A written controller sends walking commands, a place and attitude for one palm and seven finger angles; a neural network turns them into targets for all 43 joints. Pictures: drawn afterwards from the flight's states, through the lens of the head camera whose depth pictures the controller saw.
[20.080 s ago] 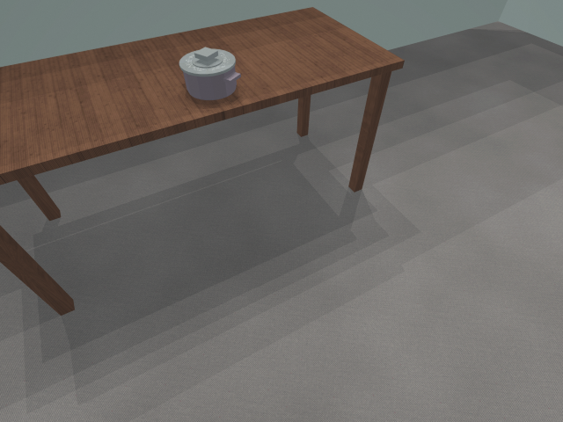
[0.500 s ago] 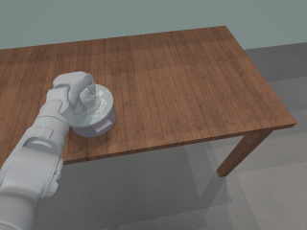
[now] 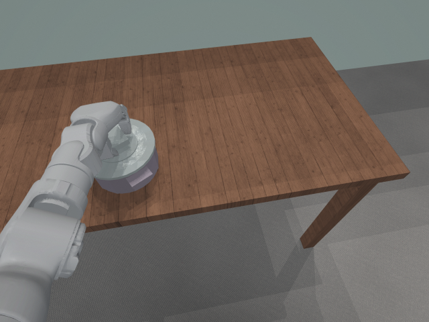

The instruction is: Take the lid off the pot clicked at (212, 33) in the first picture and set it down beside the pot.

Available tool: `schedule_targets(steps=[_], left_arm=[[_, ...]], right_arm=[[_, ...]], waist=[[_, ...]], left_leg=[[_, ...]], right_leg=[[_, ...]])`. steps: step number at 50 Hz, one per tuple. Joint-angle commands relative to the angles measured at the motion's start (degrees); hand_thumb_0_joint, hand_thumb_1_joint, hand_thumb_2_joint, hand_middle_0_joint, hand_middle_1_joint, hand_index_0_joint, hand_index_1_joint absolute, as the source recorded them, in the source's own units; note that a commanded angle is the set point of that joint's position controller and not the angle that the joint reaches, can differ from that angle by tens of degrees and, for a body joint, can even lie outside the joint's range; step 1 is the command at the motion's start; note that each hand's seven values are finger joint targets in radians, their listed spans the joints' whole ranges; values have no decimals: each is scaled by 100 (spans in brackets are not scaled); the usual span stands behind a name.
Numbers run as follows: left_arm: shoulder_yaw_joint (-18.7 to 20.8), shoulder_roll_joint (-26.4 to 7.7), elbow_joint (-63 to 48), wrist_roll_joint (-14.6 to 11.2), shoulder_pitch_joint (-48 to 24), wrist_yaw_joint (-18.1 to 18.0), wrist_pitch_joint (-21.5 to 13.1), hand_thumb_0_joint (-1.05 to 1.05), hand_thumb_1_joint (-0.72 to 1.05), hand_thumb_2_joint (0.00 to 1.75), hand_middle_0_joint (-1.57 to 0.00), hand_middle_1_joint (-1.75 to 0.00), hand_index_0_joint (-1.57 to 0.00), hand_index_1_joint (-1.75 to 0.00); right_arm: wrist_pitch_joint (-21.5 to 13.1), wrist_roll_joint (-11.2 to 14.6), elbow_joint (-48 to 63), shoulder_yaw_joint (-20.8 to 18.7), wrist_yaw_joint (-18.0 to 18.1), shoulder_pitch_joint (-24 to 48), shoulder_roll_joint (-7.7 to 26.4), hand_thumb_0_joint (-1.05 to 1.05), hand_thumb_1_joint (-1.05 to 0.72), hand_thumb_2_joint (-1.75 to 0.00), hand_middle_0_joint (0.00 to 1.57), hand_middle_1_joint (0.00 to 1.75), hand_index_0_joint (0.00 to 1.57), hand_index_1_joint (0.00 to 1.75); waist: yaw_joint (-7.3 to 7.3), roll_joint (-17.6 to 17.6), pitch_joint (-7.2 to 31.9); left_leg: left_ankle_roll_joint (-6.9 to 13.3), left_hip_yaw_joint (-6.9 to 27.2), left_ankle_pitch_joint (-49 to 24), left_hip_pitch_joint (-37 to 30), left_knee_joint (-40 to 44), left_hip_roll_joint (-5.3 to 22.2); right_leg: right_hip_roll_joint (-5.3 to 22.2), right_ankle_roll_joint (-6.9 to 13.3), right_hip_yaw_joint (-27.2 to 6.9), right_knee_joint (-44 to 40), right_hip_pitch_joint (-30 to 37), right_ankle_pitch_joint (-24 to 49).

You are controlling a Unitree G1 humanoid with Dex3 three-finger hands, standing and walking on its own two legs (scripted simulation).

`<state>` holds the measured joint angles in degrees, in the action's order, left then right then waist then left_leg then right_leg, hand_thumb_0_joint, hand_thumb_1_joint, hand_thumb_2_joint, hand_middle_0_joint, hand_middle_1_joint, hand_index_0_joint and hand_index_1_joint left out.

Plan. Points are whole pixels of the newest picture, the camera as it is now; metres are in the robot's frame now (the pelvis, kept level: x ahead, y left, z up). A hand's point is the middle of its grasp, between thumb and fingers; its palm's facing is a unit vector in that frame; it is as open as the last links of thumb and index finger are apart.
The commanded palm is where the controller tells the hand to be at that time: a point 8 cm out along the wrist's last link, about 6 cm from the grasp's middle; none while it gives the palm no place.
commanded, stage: close the fingers and squeeze the knob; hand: left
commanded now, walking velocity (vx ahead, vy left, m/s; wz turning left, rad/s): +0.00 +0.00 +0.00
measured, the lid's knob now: (113, 140) +0.49 +0.21 +0.03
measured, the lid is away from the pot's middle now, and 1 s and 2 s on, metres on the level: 0.00 0.00 0.01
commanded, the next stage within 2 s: lift the lid straight up in 0.06 s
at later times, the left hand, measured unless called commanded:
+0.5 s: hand (105, 135) +0.46 +0.21 +0.07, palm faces -0.36 -0.10 -0.93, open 8.3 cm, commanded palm +0.47 +0.21 +0.14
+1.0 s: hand (98, 123) +0.46 +0.20 +0.11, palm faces -0.32 -0.09 -0.94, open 8.2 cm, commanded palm +0.46 +0.21 +0.18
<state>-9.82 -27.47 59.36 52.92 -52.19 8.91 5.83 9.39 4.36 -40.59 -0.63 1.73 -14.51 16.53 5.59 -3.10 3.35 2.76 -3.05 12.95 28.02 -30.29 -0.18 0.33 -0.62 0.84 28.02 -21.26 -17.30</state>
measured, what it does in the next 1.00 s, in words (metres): stands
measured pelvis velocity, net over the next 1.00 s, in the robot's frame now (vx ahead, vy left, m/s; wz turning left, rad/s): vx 0.00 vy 0.00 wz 0.02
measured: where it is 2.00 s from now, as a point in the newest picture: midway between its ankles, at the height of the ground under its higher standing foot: outside the picture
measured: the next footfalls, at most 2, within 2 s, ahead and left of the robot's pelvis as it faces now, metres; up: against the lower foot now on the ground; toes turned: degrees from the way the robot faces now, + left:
none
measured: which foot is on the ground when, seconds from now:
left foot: down 0.00-1.00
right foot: down 0.00-1.00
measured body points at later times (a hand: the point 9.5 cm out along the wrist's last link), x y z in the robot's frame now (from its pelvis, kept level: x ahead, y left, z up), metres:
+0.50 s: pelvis +0.00 +0.00 +0.00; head +0.07 -0.02 +0.45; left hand +0.48 +0.21 +0.12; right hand +0.07 -0.27 -0.13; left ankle +0.01 +0.09 -0.73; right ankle -0.05 -0.13 -0.73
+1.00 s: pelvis +0.00 +0.00 +0.00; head +0.05 -0.02 +0.45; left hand +0.47 +0.21 +0.16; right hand +0.09 -0.26 -0.13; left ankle +0.01 +0.09 -0.73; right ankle -0.05 -0.13 -0.73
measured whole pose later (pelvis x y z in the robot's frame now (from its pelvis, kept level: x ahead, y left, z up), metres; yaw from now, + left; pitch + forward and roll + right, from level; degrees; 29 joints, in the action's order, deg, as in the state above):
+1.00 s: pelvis +0.00 +0.00 +0.00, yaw +1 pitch +8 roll -1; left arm -12.4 -27.4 55.2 51.4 -56.6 14.5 8.9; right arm 9.1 4.8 -40.8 0.7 1.9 -11.7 16.2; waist 4.1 -3.7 1.9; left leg 3.0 -2.1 11.4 23.7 -27.3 -1.3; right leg 1.2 -0.8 1.8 25.5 -16.7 -16.4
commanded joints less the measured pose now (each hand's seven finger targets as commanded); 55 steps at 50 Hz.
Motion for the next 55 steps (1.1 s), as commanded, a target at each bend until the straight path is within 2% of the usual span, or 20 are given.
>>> schedule_targets(steps=[1, 4, 9, 11, 13, 14, 16, 19, 23, 26, 32, 35, 36, 38, 41, 42, 46, 49, 51, 55], left_arm=[[387, -1405, -1006, 23, -2700, -164, 30, 0, 50, 98, -71, -108, -75, -109], [214, -1251, -983, 12, -2761, -168, 93, 0, 53, 100, -72, -108, -76, -109], [319, -1408, -1196, 25, -2886, -148, 67, 0, 55, 101, -72, -108, -76, -110], [159, -1173, -1233, -24, -2987, -104, 59, 0, 56, 101, -72, -108, -76, -110], [510, -1701, -1447, 20, -3093, -154, 57, 0, 56, 101, -73, -108, -76, -110], [436, -1615, -1442, 17, -3085, -158, 66, 0, 56, 101, -73, -108, -76, -110], [341, -1432, -1555, -47, -3119, -117, 45, 0, 56, 101, -73, -108, -76, -110], [428, -1653, -1287, -15, -3076, -113, 122, 0, 56, 101, -73, -108, -76, -110], [474, -1723, -1666, 1, -3228, -69, 90, 0, 56, 101, -73, -108, -77, -110], [308, -1398, -1659, -59, -3116, 13, 100, 0, 57, 101, -73, -108, -77, -110], [431, -1623, -1524, -85, -3125, 95, 176, 0, 57, 101, -73, -108, -77, -110], [423, -1708, -1765, -36, -3394, 119, 182, 0, 57, 101, -73, -108, -77, -110], [272, -1496, -1847, -62, -3492, 160, 167, 0, 57, 101, -73, -108, -77, -110], [290, -1545, -1937, -58, -3529, 170, 173, 0, 57, 101, -73, -108, -77, -110], [255, -1374, -1775, -126, -3331, 228, 214, 0, 57, 101, -73, -108, -77, -110], [341, -1543, -1764, -93, -3381, 229, 231, 0, 57, 101, -73, -108, -77, -110], [135, -1324, -1768, -115, -3714, 289, 301, 0, 57, 101, -73, -108, -77, -110], [313, -1693, -1733, -73, -3929, 307, 331, 0, 57, 101, -73, -108, -77, -110], [316, -1667, -1929, -96, -4034, 347, 274, 0, 57, 101, -73, -108, -77, -110], [162, -1505, -1673, -52, -3982, 381, 363, 0, 57, 101, -73, -108, -77, -110]], right_arm=[[-109, -22, 443, -240, 24, -153, 816, 0, -90, -90, 20, 30, 20, 30], [-99, -19, 421, -239, 34, -168, 808, 0, -90, -90, 20, 30, 20, 30], [-100, -23, 424, -234, 36, -150, 822, 0, -90, -90, 20, 30, 20, 30], [-112, -10, 450, -231, 45, -67, 775, 0, -90, -90, 20, 30, 20, 30], [-109, -28, 439, -232, 47, -106, 807, 0, -90, -90, 20, 30, 20, 30], [-108, -21, 457, -209, 67, -75, 797, 0, -90, -90, 20, 30, 20, 30], [-128, -11, 490, -207, 77, -8, 755, 0, -90, -90, 20, 30, 20, 30], [-122, 7, 419, -171, 102, -68, 805, 0, -90, -90, 20, 30, 20, 30], [-154, -14, 464, -189, 92, -27, 784, 0, -90, -90, 20, 30, 20, 30], [-173, -5, 501, -203, 63, 33, 746, 0, -90, -90, 20, 30, 20, 30], [-122, -17, 462, -185, 46, 54, 806, 0, -90, -90, 20, 30, 20, 30], [-137, 1, 508, -168, 51, 136, 790, 0, -90, -90, 20, 30, 20, 30], [-149, 4, 530, -162, 57, 186, 762, 0, -90, -90, 20, 30, 20, 30], [-159, -7, 518, -174, 38, 141, 769, 0, -90, -90, 20, 30, 20, 30], [-162, 7, 542, -173, 22, 196, 738, 0, -90, -90, 20, 30, 20, 30], [-139, -13, 503, -176, 23, 162, 792, 0, -90, -90, 20, 30, 20, 30], [-164, 13, 513, -144, 25, 258, 759, 0, -90, -90, 20, 30, 20, 30], [-187, 22, 472, -112, 71, 232, 798, 0, -90, -90, 20, 30, 20, 30], [-242, 20, 544, -97, 96, 322, 757, 0, -90, -90, 20, 30, 20, 30], [-257, 25, 449, -102, 68, 238, 768, 0, -90, -90, 20, 30, 20, 30]], waist=[[-9, 128, 2284], [50, 130, 2378], [17, 120, 2558], [58, 72, 2467], [-6, -23, 2681], [4, 13, 2713], [-6, 14, 2670], [11, 193, 2382], [-20, -87, 2711], [-18, 1, 2614], [-40, 219, 2501], [-39, 36, 2535], [-27, -9, 2529], [-33, -131, 2567], [-57, 97, 2419], [-59, 72, 2479], [-33, 128, 2321], [-54, 190, 2434], [-77, 101, 2603], [-47, 43, 2326]], left_leg=[[180, 317, -2134, -2275, -61, -76], [176, 302, -2064, -2330, -60, -96], [174, 329, -2254, -2423, -86, -95], [192, 309, -2275, -2428, -108, -90], [199, 322, -2350, -2565, -107, -99], [194, 346, -2329, -2587, -75, -121], [210, 324, -2414, -2534, -77, -114], [210, 316, -2137, -2366, 14, -122], [210, 351, -2563, -2737, -47, -121], [197, 407, -2757, -2774, -41, -91], [207, 363, -2471, -2652, 28, -146], [193, 404, -2483, -2770, 69, -133], [191, 414, -2587, -2804, 60, -134], [181, 454, -2618, -2965, 75, -118], [180, 451, -2534, -2828, 107, -113], [169, 458, -2449, -2891, 126, -124], [172, 458, -2155, -2777, 210, -122], [186, 454, -1925, -2765, 276, -144], [190, 471, -2092, -2830, 255, -163], [164, 479, -1985, -2868, 294, -125]], right_leg=[[-279, 291, 138, -250, -131, 2076], [-283, 265, 146, -245, -113, 2083], [-276, 264, 133, -218, -10, 2289], [-263, 271, 113, -241, -61, 2278], [-257, 262, 104, -233, 109, 2419], [-271, 264, 114, -249, 121, 2391], [-248, 272, 98, -251, 155, 2488], [-264, 253, 131, -299, 166, 2382], [-249, 263, 113, -282, 249, 2612], [-258, 269, 144, -296, 146, 2533], [-258, 253, 145, -356, 304, 2603], [-245, 266, 158, -364, 294, 2521], [-244, 276, 152, -370, 226, 2514], [-258, 272, 190, -370, 172, 2420], [-256, 282, 190, -395, 199, 2327], [-266, 275, 192, -417, 214, 2305], [-246, 283, 205, -453, 156, 2077], [-236, 267, 178, -484, 311, 2017], [-208, 284, 139, -476, 407, 2159], [-236, 279, 198, -505, 197, 1953]])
